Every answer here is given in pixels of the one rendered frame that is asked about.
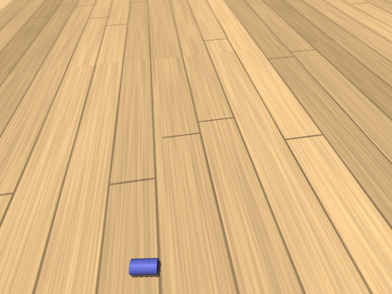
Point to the can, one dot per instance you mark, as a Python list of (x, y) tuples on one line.
[(144, 266)]

